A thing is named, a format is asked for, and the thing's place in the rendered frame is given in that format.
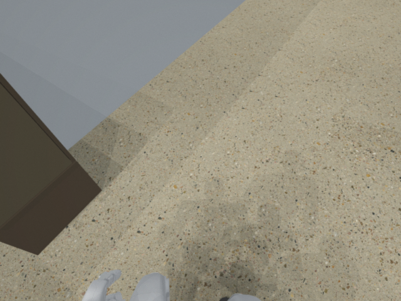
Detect robot left thigh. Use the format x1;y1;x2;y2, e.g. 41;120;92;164
129;273;170;301

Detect left robot hand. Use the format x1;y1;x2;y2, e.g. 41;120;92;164
82;270;125;301

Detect cupboard door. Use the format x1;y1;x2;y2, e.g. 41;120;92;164
0;84;72;226

